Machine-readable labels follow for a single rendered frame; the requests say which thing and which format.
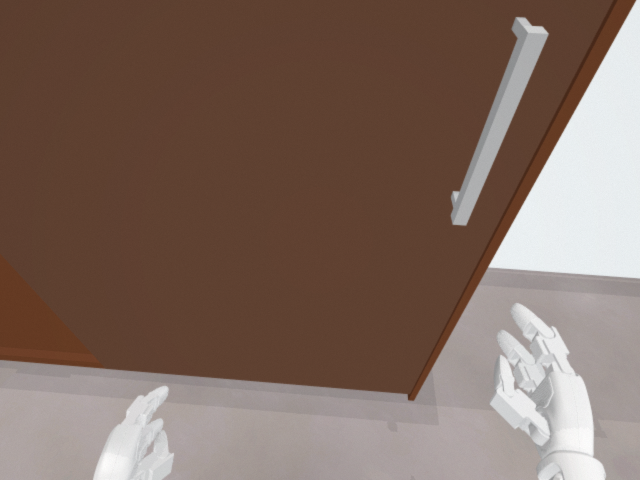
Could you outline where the wardrobe door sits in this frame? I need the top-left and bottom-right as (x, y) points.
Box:
(0, 254), (92, 354)
(0, 0), (613, 394)

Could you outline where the left robot hand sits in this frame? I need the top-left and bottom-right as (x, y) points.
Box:
(93, 386), (174, 480)

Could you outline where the robot right forearm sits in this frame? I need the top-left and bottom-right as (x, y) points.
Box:
(536, 450), (606, 480)

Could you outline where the handle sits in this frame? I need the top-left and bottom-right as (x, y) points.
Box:
(451, 17), (549, 226)

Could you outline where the right robot hand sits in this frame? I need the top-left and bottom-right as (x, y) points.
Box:
(489, 303), (594, 460)

